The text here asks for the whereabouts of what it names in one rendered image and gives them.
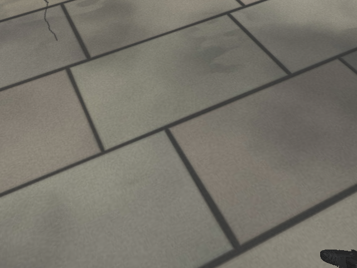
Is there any robot right hand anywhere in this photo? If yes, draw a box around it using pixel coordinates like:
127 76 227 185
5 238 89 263
320 250 357 268

